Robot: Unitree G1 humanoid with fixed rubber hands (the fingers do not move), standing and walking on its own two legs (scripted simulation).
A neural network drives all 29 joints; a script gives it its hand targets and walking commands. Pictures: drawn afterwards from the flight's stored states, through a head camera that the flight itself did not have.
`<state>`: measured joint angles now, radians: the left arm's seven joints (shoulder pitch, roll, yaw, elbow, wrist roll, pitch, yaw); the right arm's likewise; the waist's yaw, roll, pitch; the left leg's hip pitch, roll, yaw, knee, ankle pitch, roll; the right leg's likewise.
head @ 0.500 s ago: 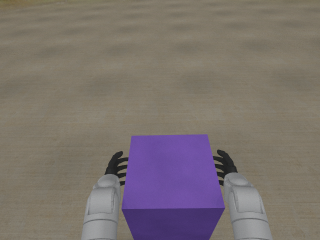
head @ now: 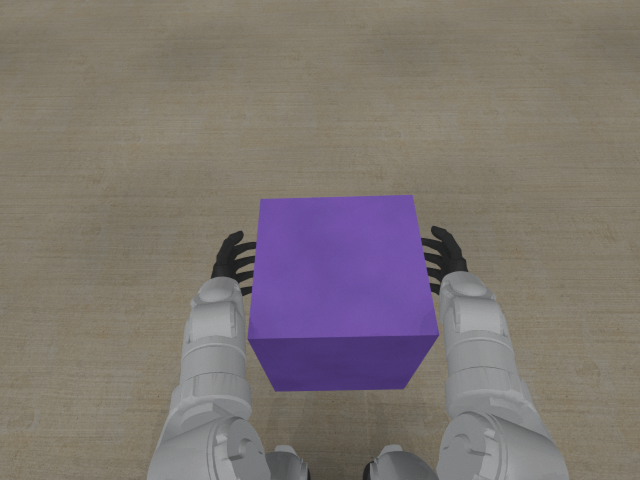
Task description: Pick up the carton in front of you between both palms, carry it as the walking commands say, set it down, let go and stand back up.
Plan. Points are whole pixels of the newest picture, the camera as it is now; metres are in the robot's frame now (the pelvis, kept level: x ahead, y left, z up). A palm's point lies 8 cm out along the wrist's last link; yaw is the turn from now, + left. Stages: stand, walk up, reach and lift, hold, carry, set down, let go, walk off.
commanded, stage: set down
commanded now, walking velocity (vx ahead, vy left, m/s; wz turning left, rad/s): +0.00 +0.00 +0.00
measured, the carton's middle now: (337, 301) +0.38 +0.00 -0.08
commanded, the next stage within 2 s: none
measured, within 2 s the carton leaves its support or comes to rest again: rests again in 1.86 s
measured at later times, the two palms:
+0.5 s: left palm (252, 300) +0.43 +0.16 -0.19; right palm (414, 296) +0.44 -0.14 -0.19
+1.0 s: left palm (262, 313) +0.48 +0.17 -0.35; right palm (395, 310) +0.48 -0.13 -0.35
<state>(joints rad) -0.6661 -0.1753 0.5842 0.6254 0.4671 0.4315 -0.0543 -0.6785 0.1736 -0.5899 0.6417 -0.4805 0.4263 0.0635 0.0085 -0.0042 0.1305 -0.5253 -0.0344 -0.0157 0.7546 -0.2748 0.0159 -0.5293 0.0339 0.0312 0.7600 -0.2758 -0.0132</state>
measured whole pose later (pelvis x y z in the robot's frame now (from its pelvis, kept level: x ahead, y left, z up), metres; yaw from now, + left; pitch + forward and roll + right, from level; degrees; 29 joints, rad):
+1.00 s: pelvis -0.03 +0.00 -0.25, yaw +0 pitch +45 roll +0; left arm -1.11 0.04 0.46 0.67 0.18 0.29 0.04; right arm -1.11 -0.02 -0.44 0.68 -0.17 0.29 -0.08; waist 0.02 -0.01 -0.04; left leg -2.04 -0.04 0.00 1.77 -0.52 0.01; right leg -2.04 0.05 0.00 1.76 -0.52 0.00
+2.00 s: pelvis -0.04 +0.00 -0.38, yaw +0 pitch +35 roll +0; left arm -1.48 0.28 0.29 0.95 -0.02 0.23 0.06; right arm -1.50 -0.24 -0.27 0.97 0.02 0.22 -0.11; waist 0.02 -0.02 0.43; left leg -2.23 -0.04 0.02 2.24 -0.61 0.01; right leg -2.23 0.07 -0.01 2.23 -0.61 0.00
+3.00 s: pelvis -0.03 +0.00 -0.38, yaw +0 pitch +34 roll -1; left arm -1.51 0.43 0.10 1.07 -0.23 0.11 0.09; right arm -1.52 -0.41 -0.10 1.07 0.22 0.11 -0.11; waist 0.03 -0.01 0.44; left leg -2.21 -0.04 0.01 2.25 -0.63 0.01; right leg -2.20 0.06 -0.01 2.24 -0.63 0.01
